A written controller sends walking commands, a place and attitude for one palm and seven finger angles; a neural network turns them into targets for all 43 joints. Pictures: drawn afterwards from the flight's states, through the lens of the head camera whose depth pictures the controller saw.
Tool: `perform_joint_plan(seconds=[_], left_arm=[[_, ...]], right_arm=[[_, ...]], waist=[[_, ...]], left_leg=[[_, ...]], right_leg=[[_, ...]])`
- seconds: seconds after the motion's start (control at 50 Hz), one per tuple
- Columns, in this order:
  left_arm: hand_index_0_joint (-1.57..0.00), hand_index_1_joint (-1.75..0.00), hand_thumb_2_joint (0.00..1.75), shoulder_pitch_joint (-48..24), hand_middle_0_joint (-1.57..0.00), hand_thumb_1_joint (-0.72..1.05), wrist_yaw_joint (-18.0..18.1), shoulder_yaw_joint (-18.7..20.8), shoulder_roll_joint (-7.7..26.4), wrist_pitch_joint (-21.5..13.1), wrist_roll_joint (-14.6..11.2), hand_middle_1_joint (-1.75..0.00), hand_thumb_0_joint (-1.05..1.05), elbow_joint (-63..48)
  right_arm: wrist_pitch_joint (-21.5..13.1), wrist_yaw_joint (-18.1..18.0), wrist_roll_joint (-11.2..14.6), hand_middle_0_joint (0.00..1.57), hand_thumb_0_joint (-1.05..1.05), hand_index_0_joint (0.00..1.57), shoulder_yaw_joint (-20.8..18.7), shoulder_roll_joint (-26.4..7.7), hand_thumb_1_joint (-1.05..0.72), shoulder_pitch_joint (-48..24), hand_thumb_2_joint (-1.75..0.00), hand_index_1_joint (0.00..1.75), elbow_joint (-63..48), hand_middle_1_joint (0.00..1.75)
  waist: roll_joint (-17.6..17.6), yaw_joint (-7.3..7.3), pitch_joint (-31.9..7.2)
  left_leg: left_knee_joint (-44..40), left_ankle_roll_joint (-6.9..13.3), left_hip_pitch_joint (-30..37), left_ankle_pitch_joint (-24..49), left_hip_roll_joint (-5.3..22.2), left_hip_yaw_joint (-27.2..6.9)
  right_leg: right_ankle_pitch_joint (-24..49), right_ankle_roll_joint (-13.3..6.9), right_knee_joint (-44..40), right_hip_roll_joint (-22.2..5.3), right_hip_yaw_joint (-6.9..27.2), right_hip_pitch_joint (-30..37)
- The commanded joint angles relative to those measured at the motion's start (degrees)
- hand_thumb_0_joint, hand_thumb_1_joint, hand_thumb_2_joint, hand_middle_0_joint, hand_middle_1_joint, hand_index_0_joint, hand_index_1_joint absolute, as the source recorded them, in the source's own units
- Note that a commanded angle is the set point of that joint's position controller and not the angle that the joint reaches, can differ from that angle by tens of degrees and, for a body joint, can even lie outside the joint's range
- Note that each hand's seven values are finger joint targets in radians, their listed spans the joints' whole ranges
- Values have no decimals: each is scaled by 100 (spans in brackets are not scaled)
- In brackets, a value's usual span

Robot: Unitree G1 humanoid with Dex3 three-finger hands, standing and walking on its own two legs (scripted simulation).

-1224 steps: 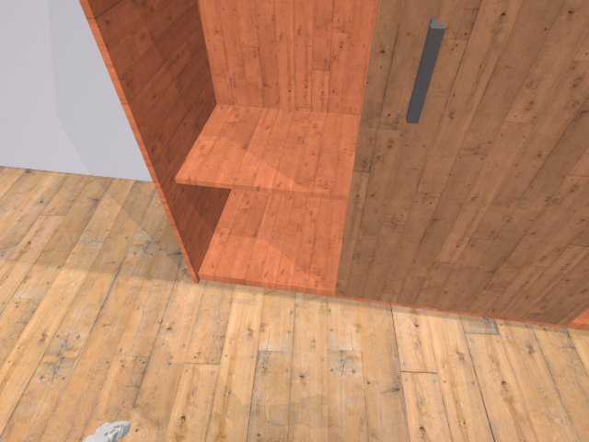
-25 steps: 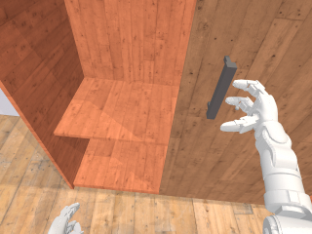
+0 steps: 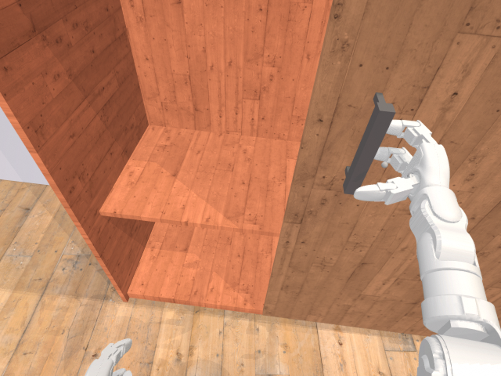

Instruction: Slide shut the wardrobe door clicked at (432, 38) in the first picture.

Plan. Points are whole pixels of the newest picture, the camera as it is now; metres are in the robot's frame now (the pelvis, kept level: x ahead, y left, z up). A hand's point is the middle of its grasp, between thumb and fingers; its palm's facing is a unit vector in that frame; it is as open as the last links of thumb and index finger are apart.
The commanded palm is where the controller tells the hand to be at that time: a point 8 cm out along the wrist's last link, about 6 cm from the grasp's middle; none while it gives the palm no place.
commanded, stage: slide the fingers in behind the handle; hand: right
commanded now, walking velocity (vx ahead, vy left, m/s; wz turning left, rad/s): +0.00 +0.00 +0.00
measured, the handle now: (363, 146) +0.46 -0.14 +0.16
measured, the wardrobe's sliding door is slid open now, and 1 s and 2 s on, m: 0.54 0.54 0.54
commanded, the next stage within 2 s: grip the handle and tug to test in 1.56 s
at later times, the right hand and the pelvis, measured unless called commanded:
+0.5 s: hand (373, 166) +0.41 -0.14 +0.16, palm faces +0.04 +1.00 -0.01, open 13.9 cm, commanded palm +0.39 -0.19 +0.17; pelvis +0.00 +0.00 +0.00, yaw +0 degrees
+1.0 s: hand (355, 165) +0.41 -0.11 +0.16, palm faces +0.02 +1.00 -0.01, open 14.0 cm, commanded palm +0.38 -0.16 +0.17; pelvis +0.01 +0.00 +0.00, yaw +0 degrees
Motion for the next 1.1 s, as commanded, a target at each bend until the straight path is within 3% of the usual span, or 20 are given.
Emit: perform_joint_plan(seconds=[0.0,0.08,0.14,0.16,0.18,0.22,0.24,0.32,0.4,0.46,0.54,0.62,0.64,0.74,0.82,0.84,0.9,0.98,1.04,1.08], left_arm=[[-20,-30,90,-411,-20,90,32,258,731,-290,14,-30,0,-801],[-20,-30,90,-453,-20,90,20,272,696,-389,-3,-30,0,-810],[-20,-30,90,-451,-20,90,20,279,710,-417,-13,-30,0,-732],[-20,-30,90,-458,-20,90,16,278,708,-433,-7,-30,0,-728],[-20,-30,90,-452,-20,90,26,283,719,-430,-3,-30,0,-705],[-20,-30,90,-464,-20,90,7,268,708,-415,12,-30,0,-709],[-20,-30,90,-512,-20,90,3,257,694,-418,9,-30,0,-739],[-20,-30,90,-516,-20,90,-6,255,695,-394,15,-30,0,-727],[-20,-30,90,-553,-20,90,-37,252,646,-395,31,-30,0,-787],[-20,-30,90,-566,-20,90,-27,255,653,-367,17,-30,0,-791],[-20,-30,90,-588,-20,90,-32,260,621,-397,29,-30,0,-781],[-20,-30,90,-594,-20,90,-51,262,620,-381,70,-30,0,-783],[-20,-30,90,-615,-20,90,-57,250,594,-381,69,-30,0,-792],[-20,-30,90,-674,-20,90,-82,238,590,-314,48,-30,0,-795],[-20,-30,90,-686,-20,90,-54,238,598,-258,58,-30,0,-788],[-20,-30,90,-699,-20,90,-50,223,578,-260,63,-30,0,-796],[-20,-30,90,-697,-20,90,-69,236,561,-292,75,-30,0,-778],[-20,-30,90,-653,-20,90,-83,242,536,-309,89,-30,0,-752],[-20,-30,90,-649,-20,90,-98,246,544,-280,87,-30,0,-736],[-20,-30,90,-654,-20,90,-95,246,548,-278,92,-30,0,-765]], right_arm=[[-505,-11,65,30,0,30,-327,-1222,50,-2383,-30,120,-1423,120],[-583,15,116,30,0,30,-57,-899,50,-2571,-30,120,-1794,120],[-563,-35,125,30,0,30,1,-833,50,-2591,-30,120,-1689,120],[-550,-54,121,30,0,30,25,-790,50,-2622,-30,120,-1736,120],[-515,-101,115,30,0,30,-186,-981,50,-2452,-30,120,-1623,120],[-475,-183,90,30,0,30,-251,-1004,50,-2291,-30,120,-1590,120],[-446,-183,91,30,0,30,-94,-800,50,-2250,-30,120,-1595,120],[-386,-258,56,30,0,30,-165,-860,50,-2257,-30,120,-1508,120],[-422,-254,28,30,0,30,60,-643,50,-2242,-30,120,-1858,120],[-361,-258,45,30,0,30,34,-630,50,-2246,-30,120,-1801,120],[-356,-307,34,30,0,30,333,-296,50,-2525,-30,120,-2025,120],[-385,-410,25,30,0,30,25,-579,50,-2205,-30,120,-2193,120],[-357,-408,32,30,0,30,155,-370,50,-2057,-30,120,-2116,120],[-176,-491,-32,30,0,30,283,-227,50,-1968,-30,120,-2005,120],[-107,-564,-42,30,0,30,220,-333,50,-2199,-30,120,-2096,120],[-114,-572,-41,30,0,30,363,-159,50,-2311,-30,120,-2108,120],[-213,-647,-58,30,0,30,430,-141,50,-2449,-30,120,-2307,120],[-267,-681,-89,30,0,30,590,102,50,-2513,-30,120,-2236,120],[-177,-717,-100,30,0,30,457,39,50,-2087,-30,120,-1967,120],[-149,-732,-119,30,0,30,515,83,50,-2259,-30,120,-2055,120]], waist=[[292,-20,-1544],[-16,37,-1613],[219,80,-1442],[110,73,-1475],[234,16,-1439],[367,-41,-1443],[345,-37,-1390],[454,-34,-1325],[167,-61,-1566],[280,-22,-1486],[196,38,-1535],[339,-84,-1796],[447,-86,-1715],[326,-86,-1355],[461,-49,-1390],[423,-27,-1387],[185,-57,-1561],[244,0,-1651],[421,-82,-1530],[559,-55,-1520]], left_leg=[[-355,-42,90,1705,28,-197],[-350,-26,-28,1737,-3,-175],[-384,-43,-113,1629,-20,-157],[-385,-38,-130,1629,-14,-162],[-382,-37,-75,1646,-12,-158],[-380,-40,28,1680,-6,-154],[-377,-48,8,1699,1,-155],[-397,-53,34,1693,8,-172],[-330,-25,154,2006,25,-168],[-326,-43,66,1975,2,-146],[-310,-30,-63,1924,-6,-126],[-256,-31,215,2248,6,-134],[-240,-39,224,2274,3,-113],[-285,-28,71,2107,1,-101],[-331,-36,97,2005,3,-119],[-316,-34,56,1980,-2,-113],[-291,3,68,1999,3,-113],[-266,-19,-1,2000,-21,-104],[-284,-20,99,2048,-23,-103],[-295,-41,137,2104,-18,-106]], right_leg=[[1293,-198,-147,25,201,1031],[1397,-182,-141,33,259,1295],[1266,-187,-155,20,256,1224],[1287,-185,-165,28,262,1253],[1300,-181,-166,21,262,1202],[1299,-180,-206,22,249,1125],[1295,-183,-217,31,222,1102],[1249,-186,-223,18,199,1029],[1610,-165,-160,31,196,1227],[1539,-163,-158,21,196,1203],[1626,-162,-132,14,258,1386],[1924,-152,-127,16,239,1428],[1929,-151,-132,24,234,1375],[1749,-139,-159,18,202,1242],[1616,-150,-185,18,201,1217],[1624,-150,-182,24,205,1256],[1808,-123,-143,22,256,1421],[1809,-118,-150,11,256,1522],[1763,-122,-170,12,231,1350],[1733,-144,-184,23,197,1291]])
